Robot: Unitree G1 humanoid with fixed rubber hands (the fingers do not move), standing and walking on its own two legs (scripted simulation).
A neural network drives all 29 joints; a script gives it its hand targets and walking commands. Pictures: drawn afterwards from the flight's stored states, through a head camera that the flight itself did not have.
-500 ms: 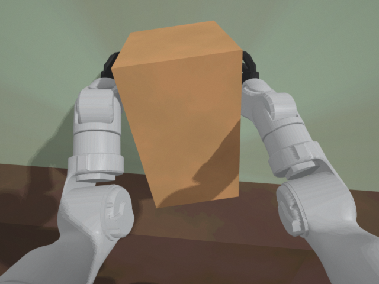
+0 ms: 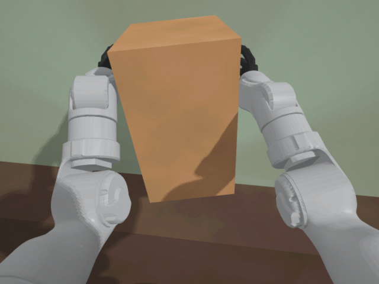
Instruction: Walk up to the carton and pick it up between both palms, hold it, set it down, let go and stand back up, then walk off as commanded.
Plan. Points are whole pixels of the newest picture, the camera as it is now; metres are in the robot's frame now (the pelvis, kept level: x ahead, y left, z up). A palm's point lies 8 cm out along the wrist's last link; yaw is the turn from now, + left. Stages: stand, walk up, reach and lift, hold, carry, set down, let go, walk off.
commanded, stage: hold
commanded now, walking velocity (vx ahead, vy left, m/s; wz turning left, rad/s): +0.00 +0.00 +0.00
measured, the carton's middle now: (182, 108) +0.36 +0.00 +0.28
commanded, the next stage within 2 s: none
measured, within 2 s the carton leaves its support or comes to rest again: neither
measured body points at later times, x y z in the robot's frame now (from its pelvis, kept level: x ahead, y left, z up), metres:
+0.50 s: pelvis +0.01 +0.00 +0.00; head -0.08 +0.01 +0.44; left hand +0.40 +0.14 +0.33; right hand +0.39 -0.13 +0.32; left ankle +0.00 +0.15 -0.75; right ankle +0.03 -0.12 -0.75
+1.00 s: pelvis +0.01 +0.00 +0.00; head -0.09 +0.01 +0.44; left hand +0.39 +0.14 +0.33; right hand +0.39 -0.13 +0.33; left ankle +0.00 +0.15 -0.75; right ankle +0.03 -0.12 -0.75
